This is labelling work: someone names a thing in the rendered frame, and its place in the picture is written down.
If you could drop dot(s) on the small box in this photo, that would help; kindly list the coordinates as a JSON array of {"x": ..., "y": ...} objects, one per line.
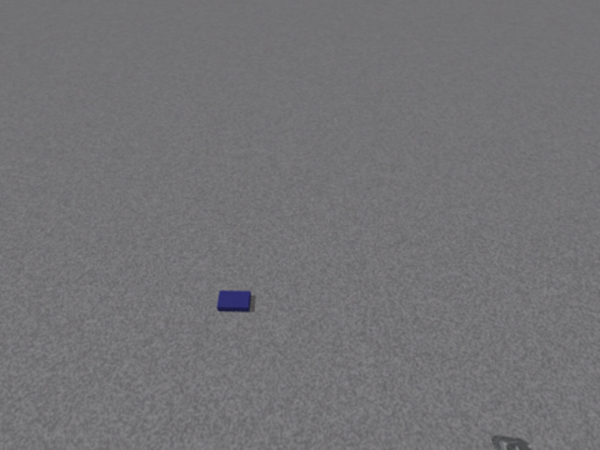
[{"x": 233, "y": 301}]

